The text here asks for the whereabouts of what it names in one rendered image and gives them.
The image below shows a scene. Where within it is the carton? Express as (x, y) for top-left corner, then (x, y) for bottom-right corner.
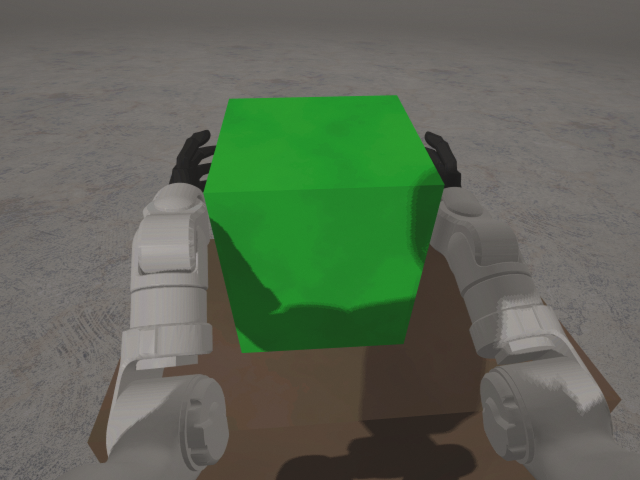
(203, 95), (445, 353)

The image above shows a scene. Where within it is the robot right upper arm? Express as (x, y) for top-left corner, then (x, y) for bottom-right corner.
(480, 357), (640, 480)

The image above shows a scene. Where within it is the robot right forearm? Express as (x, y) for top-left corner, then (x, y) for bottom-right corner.
(430, 187), (613, 437)

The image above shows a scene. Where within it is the pedestal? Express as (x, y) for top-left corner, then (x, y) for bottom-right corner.
(87, 239), (622, 480)

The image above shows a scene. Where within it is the robot left hand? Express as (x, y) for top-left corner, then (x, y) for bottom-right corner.
(169, 130), (216, 192)

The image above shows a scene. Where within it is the robot left upper arm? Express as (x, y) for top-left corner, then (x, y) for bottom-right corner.
(55, 374), (229, 480)

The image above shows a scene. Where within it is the robot right hand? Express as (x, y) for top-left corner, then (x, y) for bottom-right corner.
(425, 131), (462, 188)

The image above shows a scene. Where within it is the robot left forearm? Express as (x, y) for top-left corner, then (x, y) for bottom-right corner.
(106, 183), (213, 454)

